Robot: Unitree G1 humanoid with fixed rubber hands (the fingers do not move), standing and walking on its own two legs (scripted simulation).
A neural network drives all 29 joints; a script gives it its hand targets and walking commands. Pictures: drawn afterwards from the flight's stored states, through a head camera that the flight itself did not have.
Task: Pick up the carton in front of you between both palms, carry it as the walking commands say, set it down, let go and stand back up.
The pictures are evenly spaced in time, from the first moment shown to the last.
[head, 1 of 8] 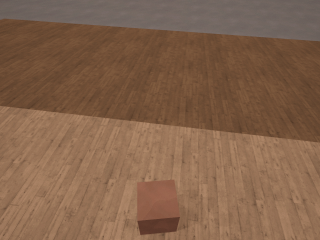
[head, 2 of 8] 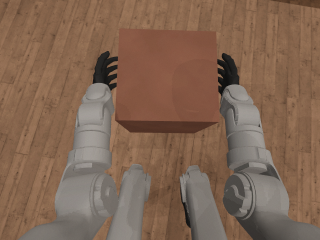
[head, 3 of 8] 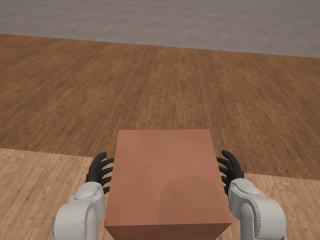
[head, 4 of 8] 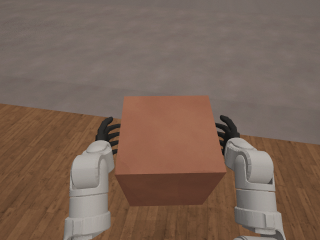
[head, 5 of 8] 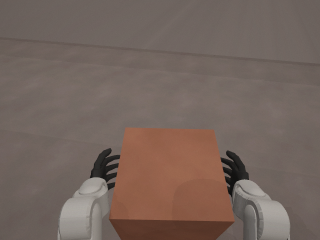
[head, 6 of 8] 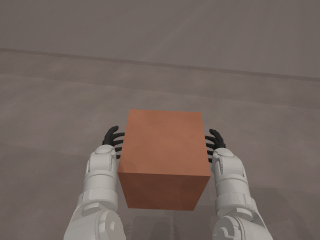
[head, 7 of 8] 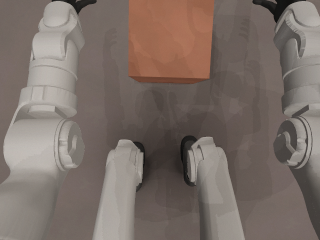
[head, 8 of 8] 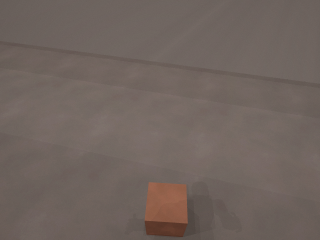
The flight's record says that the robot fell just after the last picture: no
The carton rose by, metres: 0.69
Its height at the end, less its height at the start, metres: -0.29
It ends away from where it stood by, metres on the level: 5.93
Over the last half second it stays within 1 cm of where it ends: yes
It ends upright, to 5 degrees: yes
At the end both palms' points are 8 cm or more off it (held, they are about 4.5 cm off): yes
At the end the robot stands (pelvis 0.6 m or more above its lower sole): yes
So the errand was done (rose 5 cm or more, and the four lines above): yes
